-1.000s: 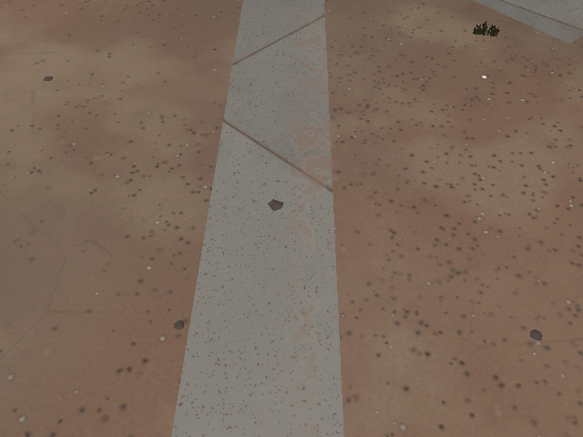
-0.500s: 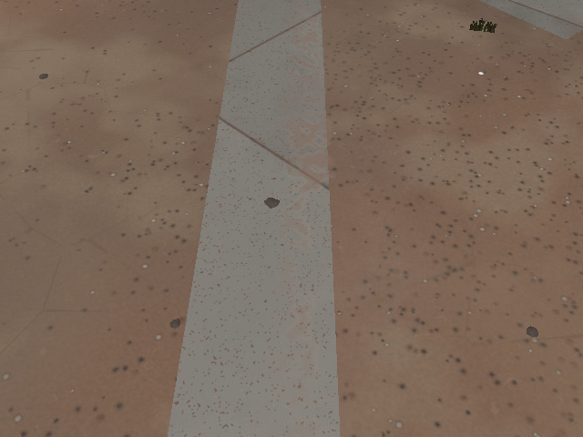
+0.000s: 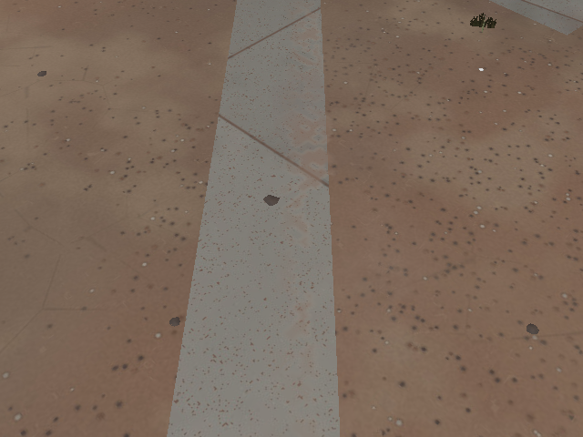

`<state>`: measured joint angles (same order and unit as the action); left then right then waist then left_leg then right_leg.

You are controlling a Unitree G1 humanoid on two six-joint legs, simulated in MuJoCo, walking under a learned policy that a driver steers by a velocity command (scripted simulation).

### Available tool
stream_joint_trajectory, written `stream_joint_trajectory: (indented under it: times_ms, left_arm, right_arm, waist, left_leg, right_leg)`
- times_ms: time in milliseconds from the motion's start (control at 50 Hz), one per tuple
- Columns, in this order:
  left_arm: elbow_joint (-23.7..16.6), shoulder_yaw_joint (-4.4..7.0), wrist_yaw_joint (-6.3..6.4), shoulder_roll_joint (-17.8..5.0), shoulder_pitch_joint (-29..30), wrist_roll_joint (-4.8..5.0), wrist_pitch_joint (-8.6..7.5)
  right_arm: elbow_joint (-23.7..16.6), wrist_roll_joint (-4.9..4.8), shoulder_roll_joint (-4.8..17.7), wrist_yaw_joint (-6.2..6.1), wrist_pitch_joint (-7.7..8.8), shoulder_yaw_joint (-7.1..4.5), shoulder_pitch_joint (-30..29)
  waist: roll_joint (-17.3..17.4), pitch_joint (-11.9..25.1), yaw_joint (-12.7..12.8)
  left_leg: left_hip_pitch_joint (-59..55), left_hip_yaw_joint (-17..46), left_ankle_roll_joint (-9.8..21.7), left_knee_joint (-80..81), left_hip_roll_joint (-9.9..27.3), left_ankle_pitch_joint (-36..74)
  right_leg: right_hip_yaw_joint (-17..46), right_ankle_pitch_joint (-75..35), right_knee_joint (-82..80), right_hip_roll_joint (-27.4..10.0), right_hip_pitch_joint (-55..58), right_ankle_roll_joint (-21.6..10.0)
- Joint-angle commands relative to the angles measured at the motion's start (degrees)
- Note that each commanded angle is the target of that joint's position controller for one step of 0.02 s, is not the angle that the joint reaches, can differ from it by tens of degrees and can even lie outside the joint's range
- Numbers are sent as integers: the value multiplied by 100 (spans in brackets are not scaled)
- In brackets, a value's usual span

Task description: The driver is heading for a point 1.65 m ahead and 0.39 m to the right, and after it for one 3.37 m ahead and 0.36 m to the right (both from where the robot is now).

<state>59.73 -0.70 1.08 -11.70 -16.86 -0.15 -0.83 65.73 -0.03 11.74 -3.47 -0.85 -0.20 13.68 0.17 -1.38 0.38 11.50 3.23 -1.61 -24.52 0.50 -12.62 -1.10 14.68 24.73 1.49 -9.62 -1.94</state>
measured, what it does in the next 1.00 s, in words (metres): walks ahead: right foot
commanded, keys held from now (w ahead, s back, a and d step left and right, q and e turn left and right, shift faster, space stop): no key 0.16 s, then w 0.84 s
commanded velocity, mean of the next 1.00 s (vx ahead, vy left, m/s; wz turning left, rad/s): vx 0.30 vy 0.00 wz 0.00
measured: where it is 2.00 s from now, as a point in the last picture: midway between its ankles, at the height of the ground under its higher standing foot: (301, 370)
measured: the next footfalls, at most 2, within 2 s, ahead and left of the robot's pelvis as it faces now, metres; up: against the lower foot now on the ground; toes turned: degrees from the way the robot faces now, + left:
right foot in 0.94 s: +0.48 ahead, -0.08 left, +0.00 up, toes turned -3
left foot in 1.42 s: +0.75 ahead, +0.14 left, +0.00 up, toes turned +1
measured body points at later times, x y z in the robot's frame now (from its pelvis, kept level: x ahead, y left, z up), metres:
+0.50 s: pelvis +0.06 +0.05 -0.01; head +0.07 +0.07 +0.44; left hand +0.05 +0.31 -0.17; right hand +0.08 -0.22 -0.15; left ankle +0.06 +0.15 -0.74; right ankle -0.02 -0.09 -0.72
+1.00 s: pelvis +0.33 +0.01 -0.03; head +0.37 +0.01 +0.42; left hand +0.53 +0.25 -0.13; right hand +0.24 -0.24 -0.17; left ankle +0.10 +0.15 -0.67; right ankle +0.44 -0.08 -0.74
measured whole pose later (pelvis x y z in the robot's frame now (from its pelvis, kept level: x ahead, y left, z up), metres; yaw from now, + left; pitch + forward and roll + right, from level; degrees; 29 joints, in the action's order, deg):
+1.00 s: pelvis +0.33 +0.01 -0.03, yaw +0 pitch +2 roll +0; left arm 47.7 2.7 -2.3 -13.5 -0.6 0.8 -6.0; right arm 60.5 -0.6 12.7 -0.5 4.3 -1.5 26.8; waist 0.2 -3.2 -2.3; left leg 4.3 2.7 1.1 -53.8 0.3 -26.9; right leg -4.1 7.9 35.0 0.8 -29.0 -4.3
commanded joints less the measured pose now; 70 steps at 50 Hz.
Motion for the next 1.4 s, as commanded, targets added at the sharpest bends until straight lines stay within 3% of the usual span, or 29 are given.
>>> stream_joint_trajectory:
  times_ms: [20, 160, 220, 280, 320, 380, 440, 460, 480, 500, 520, 560, 600, 720, 840, 900, 920, 940, 960, 980, 1000, 1020, 1040, 1060, 1140, 1200, 1280, 1340, 1400]
  left_arm:
    - [-99, 102, 20, -558, -349, 3, -32]
    - [-69, 112, 29, -518, -404, 9, -32]
    - [-13, 198, 80, -717, -511, 78, 1]
    - [-23, 387, 117, -1196, -883, 140, -85]
    - [-114, 418, 117, -1112, -803, 84, -176]
    - [-360, 439, 71, -1056, -378, 211, -230]
    - [-465, 428, 19, -1046, -236, 250, -175]
    - [-555, 337, -20, -766, -88, 191, -222]
    - [-721, 219, -62, -323, -54, 68, -300]
    - [-826, 221, -52, -253, -85, 222, -375]
    - [-922, 265, -72, -540, 107, 339, -454]
    - [-852, 351, -129, -738, 135, 250, -575]
    - [-816, 448, -184, -835, 229, 165, -581]
    - [-1305, 316, -249, -373, 1565, 139, -476]
    - [-1688, 295, -391, -487, 2404, 203, -524]
    - [-1574, 476, -405, -846, 1686, 195, -555]
    - [-1310, 615, -366, -1085, 773, 212, -542]
    - [-1044, 733, -301, -1346, -245, 200, -502]
    - [-858, 874, -267, -1917, -1087, 29, -469]
    - [-795, 738, -287, -1548, -1022, 31, -456]
    - [-833, 625, -298, -1202, -439, 77, -482]
    - [-964, 551, -305, -965, 178, 86, -504]
    - [-1002, 496, -344, -789, 570, 41, -541]
    - [-989, 459, -372, -648, 752, -16, -586]
    - [-714, 468, -332, -739, 478, 5, -630]
    - [-624, 495, -187, -936, 171, -12, -590]
    - [-525, 482, -87, -1040, -189, 1, -485]
    - [-387, 478, -43, -1047, -365, 52, -382]
    - [-367, 521, 4, -1110, -111, 93, -287]
  right_arm:
    - [-80, 0, 550, -20, 21, -79, 318]
    - [-94, -2, 516, -24, 27, -79, 410]
    - [-67, -51, 439, -33, 40, -81, 522]
    - [-399, -41, 319, 76, 301, -45, 74]
    - [-521, -101, 399, 192, 468, -85, -61]
    - [-551, -177, 400, 288, 639, -124, 77]
    - [-27, -113, 388, 297, 626, -249, 1265]
    - [44, -113, 599, 262, 614, -325, 1788]
    - [8, -147, 1186, 212, 601, -434, 2371]
    - [32, -33, 1424, 282, 698, -453, 2451]
    - [-173, -37, 1060, 314, 787, -345, 1794]
    - [-437, -31, 699, 386, 814, -212, 1087]
    - [-444, -13, 440, 390, 740, -129, 1210]
    - [-578, 60, 770, 222, 609, -158, 1558]
    - [-542, -71, 864, 178, 572, -254, 1881]
    - [-633, -10, 1066, 173, 490, -353, 1659]
    - [-676, 29, 1061, 182, 433, -355, 1535]
    - [-800, 58, 1012, 203, 420, -316, 1402]
    - [-891, 50, 230, 298, 523, -110, 2134]
    - [-784, -53, 119, 350, 720, -63, 2082]
    - [-1041, -244, 633, 373, 845, -219, 1427]
    - [-1200, -299, 807, 339, 897, -253, 922]
    - [-1235, -233, 806, 280, 884, -299, 687]
    - [-1210, -162, 725, 243, 800, -348, 801]
    - [-1289, -96, 483, 202, 556, -377, 782]
    - [-1588, -22, 618, 204, 562, -424, -43]
    - [-1782, 2, 367, 310, 655, -317, -863]
    - [-1881, -20, 490, 392, 654, -323, -1124]
    - [-1789, 41, 811, 433, 717, -433, -641]
  waist:
    - [-26, -134, -3]
    - [-27, -153, 0]
    - [-344, -245, 32]
    - [-1033, -743, 243]
    - [-891, -920, 180]
    - [-589, -701, -93]
    - [-328, -320, -549]
    - [262, -174, -762]
    - [1582, 174, -834]
    - [1689, 104, -741]
    - [829, -467, -482]
    - [400, -593, -208]
    - [417, -548, -190]
    - [300, -691, -409]
    - [440, -843, -414]
    - [734, -111, 132]
    - [790, 443, 607]
    - [679, 1090, 1063]
    - [-748, 2208, 788]
    - [-1209, 2668, 751]
    - [-1026, 1574, 613]
    - [-525, 866, 422]
    - [-91, 460, 199]
    - [-188, 346, -46]
    - [-390, -47, -273]
    - [-257, -287, -121]
    - [-307, -170, 163]
    - [-396, -61, 230]
    - [-458, 281, -157]
  left_leg:
    - [-101, 54, 216, 273, 74, 750]
    - [-86, 47, 214, 273, 71, 749]
    - [282, -404, 279, -282, -322, -1200]
    - [1468, -477, 395, -1745, -94, -1205]
    - [2069, -239, 505, -2496, 270, -1515]
    - [1410, -393, 613, -1312, 304, -1253]
    - [-921, -902, 409, -194, -281, 0]
    - [-1543, 89, 568, 270, 366, -494]
    - [-2141, 2162, 1093, 1103, 1629, -1226]
    - [-1866, 3994, 1828, 1730, 2340, -2656]
    - [-1530, 3710, 1770, 1752, 2299, -2973]
    - [-1233, 2195, 1304, 1759, 1647, -1531]
    - [-1171, 1172, 1056, 1775, 1229, -72]
    - [-862, 276, 1197, 1941, 1028, 1564]
    - [-1469, -25, 1124, 1873, 1315, 2033]
    - [-1951, -186, 935, 774, 1391, 4593]
    - [-1777, -352, 813, -308, 1208, 5309]
    - [-718, -423, 630, -1756, 995, 4543]
    - [1641, -496, 254, -4254, -12, 1654]
    - [2352, 418, 305, -5377, -454, -1776]
    - [2917, 501, 446, -5769, -60, -1596]
    - [2873, 290, 526, -5583, 270, -1067]
    - [2593, 173, 533, -5215, 519, -643]
    - [2160, 194, 550, -4882, 728, -391]
    - [2102, 60, 426, -4156, 908, -9]
    - [2747, -29, 229, -3070, 936, 862]
    - [1891, -485, 171, -1285, 427, 2001]
    - [1796, -357, 255, -722, 284, 2036]
    - [1195, -289, 520, -212, 131, 1724]
  right_leg:
    - [344, -661, -555, -344, -307, -112]
    - [343, -680, -545, -340, -297, -114]
    - [636, 1970, -821, -413, -418, -350]
    - [2560, 3464, -1772, -1861, -397, -1142]
    - [2865, 2876, -1912, -2220, -211, -1318]
    - [1846, 1768, -1677, -1716, -225, -899]
    - [847, 1323, -602, -911, -1370, -648]
    - [397, 800, 670, -539, -1906, -413]
    - [-216, 1171, 2746, -64, -2783, -55]
    - [362, 1642, 4091, 61, -3512, -112]
    - [645, 1211, 4765, -373, -4062, -225]
    - [575, 116, 4579, -746, -3974, -315]
    - [372, -370, 4036, -901, -3617, -204]
    - [-43, -1313, 2105, -753, -3384, 118]
    - [-115, -1651, 779, -492, -2912, -156]
    - [-294, -1202, 747, -95, -1681, -434]
    - [-419, -1146, 724, 113, -544, -581]
    - [65, -1127, 811, -335, 1156, -817]
    - [2859, 187, 468, -2001, 3559, -1799]
    - [4743, 676, -760, -2471, 3639, -1940]
    - [3999, 758, -920, -2219, 2766, -1561]
    - [3042, 191, -1035, -2046, 1684, -1355]
    - [2325, -481, -1212, -1819, 740, -1225]
    - [1783, -814, -1362, -1583, 155, -1108]
    - [1039, -1119, -1872, -1333, -569, -1230]
    - [773, -1829, -1916, -1289, -328, -1203]
    - [51, -3215, -1554, -933, -311, -898]
    - [170, -3286, -1140, -1142, 346, -829]
    - [350, -3563, -288, -1259, 856, -588]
